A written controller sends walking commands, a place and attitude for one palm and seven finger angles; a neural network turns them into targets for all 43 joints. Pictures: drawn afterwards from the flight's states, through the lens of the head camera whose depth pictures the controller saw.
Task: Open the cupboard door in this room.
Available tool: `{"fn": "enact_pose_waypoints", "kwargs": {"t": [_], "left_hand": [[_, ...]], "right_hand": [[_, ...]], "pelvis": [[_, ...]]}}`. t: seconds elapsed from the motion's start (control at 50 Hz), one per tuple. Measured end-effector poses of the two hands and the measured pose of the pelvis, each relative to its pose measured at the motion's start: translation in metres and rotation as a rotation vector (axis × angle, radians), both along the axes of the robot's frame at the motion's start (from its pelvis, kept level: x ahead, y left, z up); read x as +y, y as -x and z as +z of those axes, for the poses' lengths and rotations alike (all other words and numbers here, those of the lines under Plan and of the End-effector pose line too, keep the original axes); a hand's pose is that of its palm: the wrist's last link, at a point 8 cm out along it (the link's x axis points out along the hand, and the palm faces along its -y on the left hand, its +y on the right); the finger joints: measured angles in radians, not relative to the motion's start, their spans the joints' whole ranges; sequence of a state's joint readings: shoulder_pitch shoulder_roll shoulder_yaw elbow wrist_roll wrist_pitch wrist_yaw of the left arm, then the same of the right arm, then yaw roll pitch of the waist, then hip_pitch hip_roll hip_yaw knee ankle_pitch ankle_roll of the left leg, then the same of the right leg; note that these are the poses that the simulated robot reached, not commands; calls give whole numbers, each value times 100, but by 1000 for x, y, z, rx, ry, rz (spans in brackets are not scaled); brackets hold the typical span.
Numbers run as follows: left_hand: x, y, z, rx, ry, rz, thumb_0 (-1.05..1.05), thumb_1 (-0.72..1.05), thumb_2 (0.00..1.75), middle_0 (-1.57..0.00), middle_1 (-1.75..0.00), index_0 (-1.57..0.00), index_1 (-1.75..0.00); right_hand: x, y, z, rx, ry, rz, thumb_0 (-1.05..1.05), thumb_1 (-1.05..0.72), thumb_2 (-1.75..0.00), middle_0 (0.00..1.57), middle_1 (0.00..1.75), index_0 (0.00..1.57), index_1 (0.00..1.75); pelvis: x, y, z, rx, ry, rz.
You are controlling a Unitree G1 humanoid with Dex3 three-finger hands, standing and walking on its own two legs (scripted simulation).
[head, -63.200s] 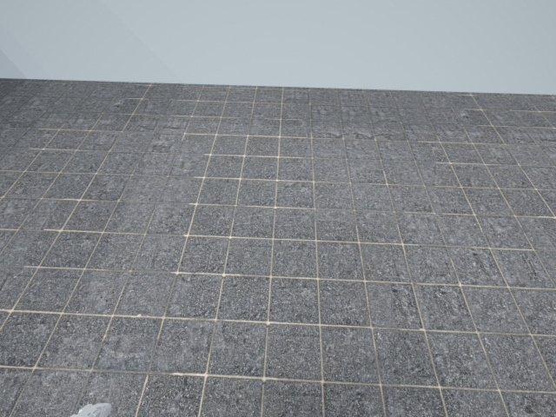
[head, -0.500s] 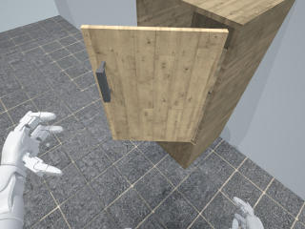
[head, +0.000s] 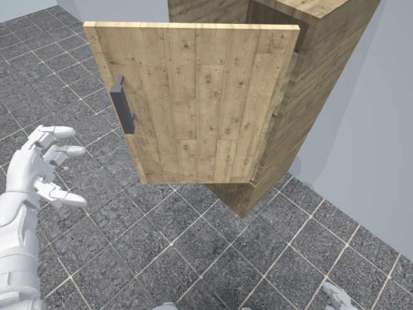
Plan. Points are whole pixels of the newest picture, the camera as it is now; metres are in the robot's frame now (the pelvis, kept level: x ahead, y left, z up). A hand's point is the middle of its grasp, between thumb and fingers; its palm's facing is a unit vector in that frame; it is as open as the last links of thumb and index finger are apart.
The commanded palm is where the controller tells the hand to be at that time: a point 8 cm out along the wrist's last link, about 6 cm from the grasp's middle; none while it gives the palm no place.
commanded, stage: move the hooked fingers beside the handle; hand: left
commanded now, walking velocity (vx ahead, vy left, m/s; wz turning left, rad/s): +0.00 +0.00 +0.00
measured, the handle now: (125, 105) +0.54 +0.21 +0.06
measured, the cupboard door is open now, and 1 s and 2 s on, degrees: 46 46 46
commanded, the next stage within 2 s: slide the fingers in behind the handle in 1.94 s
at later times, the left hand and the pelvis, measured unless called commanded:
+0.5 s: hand (78, 146) +0.41 +0.27 +0.07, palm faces +0.06 -1.00 +0.01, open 14.0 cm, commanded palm +0.38 +0.31 +0.07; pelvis +0.00 +0.01 -0.01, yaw -1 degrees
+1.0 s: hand (91, 125) +0.47 +0.26 +0.07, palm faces +0.05 -1.00 +0.00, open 14.0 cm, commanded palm +0.45 +0.31 +0.07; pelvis +0.00 +0.01 -0.02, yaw -1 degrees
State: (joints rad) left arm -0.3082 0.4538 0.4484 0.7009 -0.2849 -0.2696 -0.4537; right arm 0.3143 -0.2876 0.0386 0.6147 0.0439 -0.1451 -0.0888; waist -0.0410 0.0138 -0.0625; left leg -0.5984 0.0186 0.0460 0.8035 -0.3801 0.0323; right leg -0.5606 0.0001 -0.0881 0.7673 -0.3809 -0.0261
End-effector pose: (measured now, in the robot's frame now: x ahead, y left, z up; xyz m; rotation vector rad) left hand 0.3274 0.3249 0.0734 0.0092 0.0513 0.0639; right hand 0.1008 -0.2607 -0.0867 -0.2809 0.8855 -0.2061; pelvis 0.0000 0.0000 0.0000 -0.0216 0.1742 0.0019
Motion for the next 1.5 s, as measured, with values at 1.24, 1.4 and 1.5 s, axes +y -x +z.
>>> {"fn": "enact_pose_waypoints", "kwargs": {"t": [1.24,1.4,1.5], "left_hand": [[-19,-146,-9,15,6,-24,-1,-50,30,-30,-120,-30,-120],[-16,-142,-11,2,10,-14,-1,-50,30,-30,-119,-30,-120],[-8,-131,-11,-2,1,3,-1,-50,30,-30,-119,-30,-120]], "right_hand": [[-1,118,-22,453,25,-185,1,-90,-90,20,30,20,30],[5,117,-22,461,-6,-206,1,-90,-90,20,30,20,30],[7,106,-21,438,-14,-195,1,-90,-90,20,30,20,30]], "pelvis": [[8,1,-21,164,25,-29],[9,-8,-18,164,22,-47],[9,-11,-16,153,24,-43]]}}
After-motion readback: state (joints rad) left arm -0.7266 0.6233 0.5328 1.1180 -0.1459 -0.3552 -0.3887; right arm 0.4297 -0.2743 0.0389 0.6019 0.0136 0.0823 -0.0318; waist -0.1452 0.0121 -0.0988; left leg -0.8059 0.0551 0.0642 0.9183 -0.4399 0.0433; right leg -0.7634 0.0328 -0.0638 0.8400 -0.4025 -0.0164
